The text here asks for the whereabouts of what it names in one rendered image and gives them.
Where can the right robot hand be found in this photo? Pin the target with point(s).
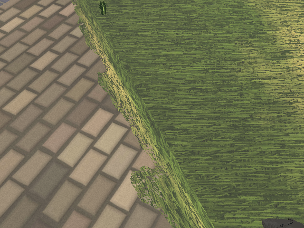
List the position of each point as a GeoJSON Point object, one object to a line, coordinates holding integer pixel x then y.
{"type": "Point", "coordinates": [281, 223]}

